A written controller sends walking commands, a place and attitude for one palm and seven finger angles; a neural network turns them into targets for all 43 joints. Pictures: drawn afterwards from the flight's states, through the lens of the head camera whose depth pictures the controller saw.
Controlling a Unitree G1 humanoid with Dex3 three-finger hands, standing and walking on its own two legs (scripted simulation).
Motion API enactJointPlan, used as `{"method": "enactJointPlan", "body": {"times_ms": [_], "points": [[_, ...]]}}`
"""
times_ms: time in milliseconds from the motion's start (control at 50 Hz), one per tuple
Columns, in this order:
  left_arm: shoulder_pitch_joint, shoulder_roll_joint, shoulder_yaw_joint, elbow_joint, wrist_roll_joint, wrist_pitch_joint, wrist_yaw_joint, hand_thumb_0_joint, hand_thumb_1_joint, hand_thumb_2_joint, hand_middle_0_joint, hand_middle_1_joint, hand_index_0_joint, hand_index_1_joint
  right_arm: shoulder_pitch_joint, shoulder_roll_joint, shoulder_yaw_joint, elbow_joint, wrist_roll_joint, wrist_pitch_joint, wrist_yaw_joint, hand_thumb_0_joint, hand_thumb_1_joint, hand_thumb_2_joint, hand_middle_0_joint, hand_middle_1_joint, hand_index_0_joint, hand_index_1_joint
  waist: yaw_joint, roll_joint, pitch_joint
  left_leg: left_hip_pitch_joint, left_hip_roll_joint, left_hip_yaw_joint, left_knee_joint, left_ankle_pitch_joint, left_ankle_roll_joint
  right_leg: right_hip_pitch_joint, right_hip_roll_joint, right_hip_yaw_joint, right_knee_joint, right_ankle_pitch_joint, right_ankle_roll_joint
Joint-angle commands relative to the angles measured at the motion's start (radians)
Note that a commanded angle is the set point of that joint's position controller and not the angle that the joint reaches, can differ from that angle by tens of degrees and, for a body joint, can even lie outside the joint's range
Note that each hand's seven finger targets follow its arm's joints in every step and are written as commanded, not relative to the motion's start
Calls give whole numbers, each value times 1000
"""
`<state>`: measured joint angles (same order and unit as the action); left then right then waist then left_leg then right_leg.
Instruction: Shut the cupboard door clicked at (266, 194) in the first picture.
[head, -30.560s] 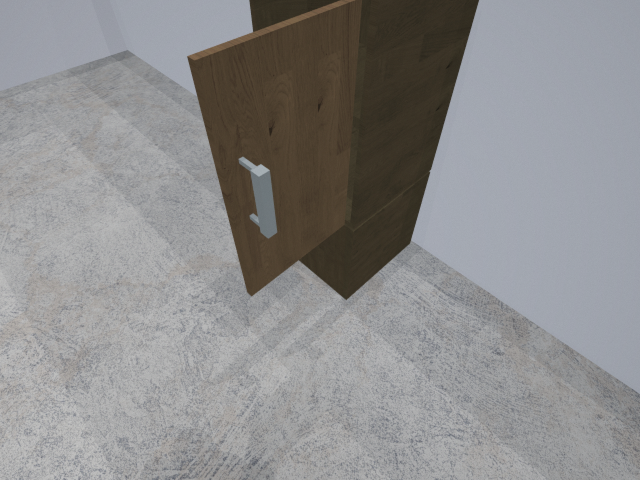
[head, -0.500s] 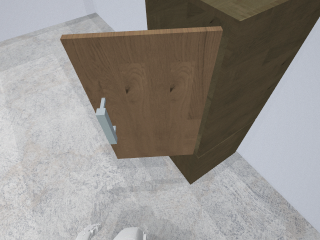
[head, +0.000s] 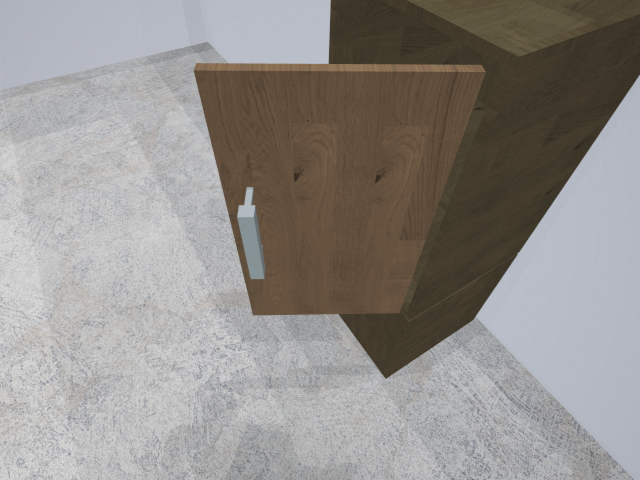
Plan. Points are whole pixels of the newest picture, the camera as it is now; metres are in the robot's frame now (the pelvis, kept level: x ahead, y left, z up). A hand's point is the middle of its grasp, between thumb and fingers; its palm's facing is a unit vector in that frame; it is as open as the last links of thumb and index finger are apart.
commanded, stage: come to a stop and stand still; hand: left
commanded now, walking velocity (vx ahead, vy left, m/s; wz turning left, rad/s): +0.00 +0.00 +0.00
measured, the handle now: (253, 234) +0.47 +0.16 -0.02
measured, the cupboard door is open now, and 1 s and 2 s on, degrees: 59 59 59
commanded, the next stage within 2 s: look again from close up in 0.44 s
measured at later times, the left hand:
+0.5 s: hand out of the picture -0.01 +0.15 -0.17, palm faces +0.01 -0.99 -0.17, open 7.3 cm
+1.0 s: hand out of the picture +0.06 +0.23 -0.16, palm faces +0.02 -0.96 -0.29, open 7.4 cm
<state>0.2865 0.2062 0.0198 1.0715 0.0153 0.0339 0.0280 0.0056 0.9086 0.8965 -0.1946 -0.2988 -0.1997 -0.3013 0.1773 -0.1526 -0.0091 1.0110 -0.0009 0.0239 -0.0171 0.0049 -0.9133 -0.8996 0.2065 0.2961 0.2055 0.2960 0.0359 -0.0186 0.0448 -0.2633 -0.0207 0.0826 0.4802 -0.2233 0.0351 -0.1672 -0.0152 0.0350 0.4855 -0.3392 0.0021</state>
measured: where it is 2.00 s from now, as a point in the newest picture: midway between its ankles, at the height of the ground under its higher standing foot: outside the picture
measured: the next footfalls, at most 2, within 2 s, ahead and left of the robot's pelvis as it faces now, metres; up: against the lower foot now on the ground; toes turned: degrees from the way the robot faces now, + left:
none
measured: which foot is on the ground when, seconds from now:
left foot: down 0.00-1.00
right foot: down 0.00-1.00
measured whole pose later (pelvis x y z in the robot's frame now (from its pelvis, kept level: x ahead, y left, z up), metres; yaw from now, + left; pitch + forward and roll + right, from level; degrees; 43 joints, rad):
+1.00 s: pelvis -0.01 +0.01 +0.00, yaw +0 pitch -3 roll -1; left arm 0.23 0.27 0.00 0.96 0.02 -0.01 0.03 0.01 0.90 0.90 -0.20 -0.30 -0.20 -0.30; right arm 0.09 -0.26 -0.03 0.96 -0.02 -0.01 0.00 0.01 -0.91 -0.90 0.20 0.30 0.20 0.30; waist 0.01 0.00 0.02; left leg -0.26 0.00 0.07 0.55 -0.25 0.05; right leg -0.16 0.00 0.03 0.53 -0.33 0.01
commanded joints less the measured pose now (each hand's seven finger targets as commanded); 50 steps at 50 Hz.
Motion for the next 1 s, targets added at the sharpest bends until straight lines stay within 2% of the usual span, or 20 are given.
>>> {"method": "enactJointPlan", "body": {"times_ms": [0, 20, 60, 100, 140, 220, 280, 320, 500, 520, 540, 560, 580, 640, 680, 720, 740, 780, 920, 980], "points": [[9, 78, 6, -23, -1, -47, 3, 0, 900, 900, -200, -300, -200, -300, 72, -121, -28, -1, -4, -28, -6, 0, -900, -900, 200, 300, 200, 300, -60, -120, -71, 167, 101, -118, -96, 133, -21, -75, -103, 116, -157, 250, -49], [12, 67, 2, -18, -2, -51, 4, 0, 900, 900, -200, -300, -200, -300, 86, -122, -29, 12, -1, -31, -7, 0, -900, -900, 200, 300, 200, 300, -60, -145, -80, 177, 108, -116, -104, 138, -17, -63, -100, 101, -164, 254, -43], [15, 58, -1, -9, -5, -50, 7, 0, 900, 900, -200, -300, -200, -300, 93, -129, -23, 37, -1, -36, -7, 0, -900, -900, 200, 300, 200, 300, -57, -98, -64, 173, 115, -121, -126, 135, -17, -61, -92, 96, -166, 217, -37], [27, 52, -3, 4, -6, -45, 8, 0, 900, 900, -200, -300, -200, -300, 88, -127, -16, 56, -2, -35, -7, 0, -900, -900, 200, 300, 200, 300, -48, -41, -15, 151, 117, -123, -150, 92, -19, -76, -84, 94, -180, 150, -35], [29, 47, -2, 12, -4, -40, 8, 0, 900, 900, -200, -300, -200, -300, 98, -115, -13, 72, -4, -30, -8, 0, -900, -900, 200, 300, 200, 300, -47, -18, 44, 117, 111, -124, -166, 46, -21, -91, -80, 96, -197, 99, -37], [43, 38, -2, 25, -5, -37, 9, 0, 900, 900, -200, -300, -200, -300, 128, -101, -9, 92, -7, -25, -12, 0, -900, -900, 200, 300, 200, 300, -42, 10, 73, 93, 107, -124, -181, -12, -24, -95, -71, 98, -215, 43, -39], [44, 34, -1, 30, -8, -35, 7, 0, 900, 900, -200, -300, -200, -300, 151, -96, -8, 101, -10, -26, -14, 0, -900, -900, 200, 300, 200, 300, -42, 34, 71, 78, 107, -126, -190, -27, -25, -87, -71, 94, -211, 38, -40], [49, 30, -1, 32, -7, -35, 8, 0, 900, 900, -200, -300, -200, -300, 165, -93, -8, 103, -10, -26, -15, 0, -900, -900, 200, 300, 200, 300, -39, 12, 77, 68, 110, -126, -188, -30, -25, -81, -68, 89, -213, 37, -39], [59, 15, -2, 36, -11, -43, 11, 0, 900, 900, -200, -300, -200, -300, 192, -84, -8, 114, -8, -38, -20, 0, -900, -900, 200, 300, 200, 300, -39, 7, 11, 107, 121, -130, -163, 95, -20, -40, -70, 80, -182, 154, -40], [7, 217, -17, -65, 0, -68, 14, 0, 900, 900, -200, -300, -200, -300, 109, -184, -26, -8, -27, -51, -4, 0, -900, -900, 200, 300, 200, 300, -61, 113, 61, 84, 72, -147, -121, 174, -9, -81, -47, 37, -124, 121, -63], [27, 166, 11, -72, 1, -68, 19, 0, 900, 900, -200, -300, -200, -300, 81, -187, -52, -14, -22, -68, -11, 0, -900, -900, 200, 300, 200, 300, -31, 106, -14, 61, 119, -152, -56, 83, -5, -91, -75, 54, -85, 69, -53], [34, 140, 2, -73, 1, -75, 20, 0, 900, 900, -200, -300, -200, -300, 95, -160, -52, -22, -17, -69, -12, 0, -900, -900, 200, 300, 200, 300, -44, 78, -99, 74, 112, -162, -17, 100, 0, -57, -85, 65, -86, 128, -61], [42, 116, 5, -76, 2, -77, 22, 0, 900, 900, -200, -300, -200, -300, 107, -144, -54, -26, -17, -67, -14, 0, -900, -900, 200, 300, 200, 300, -48, 27, -120, 72, 107, -155, 12, 94, -1, -63, -93, 81, -92, 143, -65], [43, 97, 3, -92, 2, -74, 28, 0, 900, 900, -200, -300, -200, -300, 117, -115, -46, -40, -19, -54, -9, 0, -900, -900, 200, 300, 200, 300, -55, -67, -52, 23, 87, -129, 46, 99, -3, -86, -104, 111, -95, 205, -67], [36, 117, 12, -111, 5, -72, 29, 0, 900, 900, -200, -300, -200, -300, 101, -145, -53, -48, -17, -57, -11, 0, -900, -900, 200, 300, 200, 300, -52, -42, -33, 23, 96, -131, 47, 182, 4, -85, -89, 93, -51, 317, -64], [56, 125, 12, -121, 6, -73, 30, 0, 900, 900, -200, -300, -200, -300, 84, -161, -50, -54, -18, -60, -11, 0, -900, -900, 200, 300, 200, 300, -38, 10, -82, 73, 111, -125, 60, 325, 12, -52, -81, 80, -8, 430, -57], [52, 145, 18, -127, 4, -72, 30, 0, 900, 900, -200, -300, -200, -300, 64, -174, -55, -61, -16, -59, -12, 0, -900, -900, 200, 300, 200, 300, -39, 8, -80, 78, 113, -126, 63, 340, 13, -55, -80, 76, -4, 437, -53], [27, 169, 24, -144, 5, -68, 28, 0, 900, 900, -200, -300, -200, -300, 26, -204, -61, -75, -15, -56, -12, 0, -900, -900, 200, 300, 200, 300, -37, 8, -56, 75, 120, -132, 46, 321, 16, -74, -73, 71, -5, 386, -49], [-29, 213, 20, -172, 11, -62, 14, 0, 900, 900, -200, -300, -200, -300, -73, -259, -56, -102, -17, -54, 0, 0, -900, -900, 200, 300, 200, 300, -35, 18, -58, 105, 128, -141, -8, 241, 21, -85, -72, 75, -48, 273, -41], [-57, 236, 19, -174, 10, -57, 7, 0, 900, 900, -200, -300, -200, -300, -105, -286, -55, -107, -17, -52, 4, 0, -900, -900, 200, 300, 200, 300, -37, 34, -27, 83, 128, -161, -67, 106, 18, -104, -70, 73, -78, 156, -37]]}}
